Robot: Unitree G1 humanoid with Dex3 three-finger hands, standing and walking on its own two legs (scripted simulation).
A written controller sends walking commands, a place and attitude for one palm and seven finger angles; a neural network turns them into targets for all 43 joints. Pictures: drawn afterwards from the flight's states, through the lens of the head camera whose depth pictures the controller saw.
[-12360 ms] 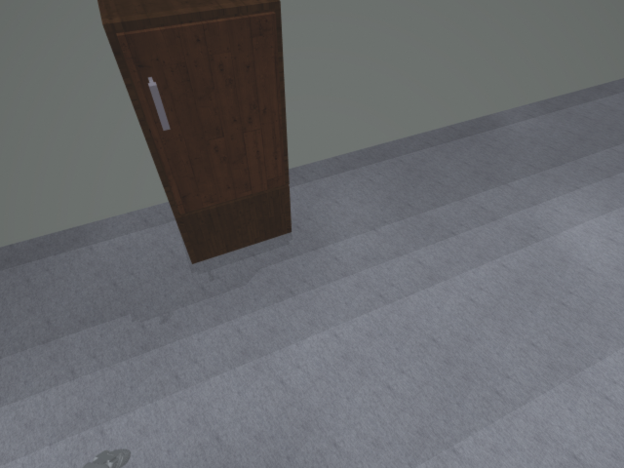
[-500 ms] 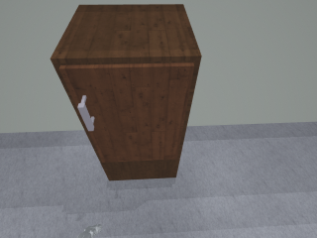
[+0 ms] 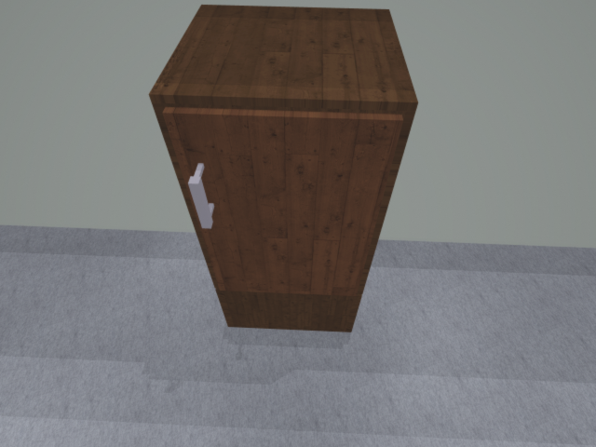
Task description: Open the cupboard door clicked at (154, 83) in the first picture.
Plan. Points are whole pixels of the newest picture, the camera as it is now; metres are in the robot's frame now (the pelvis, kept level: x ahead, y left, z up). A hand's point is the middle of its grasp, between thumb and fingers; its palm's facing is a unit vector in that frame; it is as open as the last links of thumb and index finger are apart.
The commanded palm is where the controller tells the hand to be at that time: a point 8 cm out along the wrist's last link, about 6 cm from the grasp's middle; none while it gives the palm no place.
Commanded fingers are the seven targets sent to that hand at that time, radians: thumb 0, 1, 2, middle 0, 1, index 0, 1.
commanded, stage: come to a stop and stand still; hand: left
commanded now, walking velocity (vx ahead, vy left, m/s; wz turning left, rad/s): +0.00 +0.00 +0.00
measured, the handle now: (203, 196) +0.55 +0.24 -0.04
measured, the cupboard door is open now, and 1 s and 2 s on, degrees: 0 0 0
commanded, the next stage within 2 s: look again from close up in 0.42 s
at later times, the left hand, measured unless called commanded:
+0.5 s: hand out of the picture -0.01 +0.14 -0.17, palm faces +0.03 -0.99 -0.15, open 7.4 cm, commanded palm none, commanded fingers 0.00 0.90 0.90 -0.20 -0.30 -0.20 -0.30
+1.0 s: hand out of the picture +0.01 +0.18 -0.17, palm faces +0.02 -0.98 -0.18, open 7.3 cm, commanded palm none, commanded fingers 0.00 0.90 0.90 -0.20 -0.30 -0.20 -0.30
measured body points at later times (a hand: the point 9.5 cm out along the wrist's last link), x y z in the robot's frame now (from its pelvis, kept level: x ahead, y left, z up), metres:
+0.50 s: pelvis +0.00 -0.01 +0.01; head +0.01 -0.01 +0.46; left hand -0.01 +0.20 -0.15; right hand -0.02 -0.22 -0.15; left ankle +0.03 +0.11 -0.73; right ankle -0.01 -0.10 -0.73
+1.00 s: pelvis +0.00 +0.01 +0.01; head +0.00 +0.02 +0.46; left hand +0.01 +0.23 -0.16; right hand +0.01 -0.21 -0.15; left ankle +0.03 +0.11 -0.73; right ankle -0.01 -0.10 -0.73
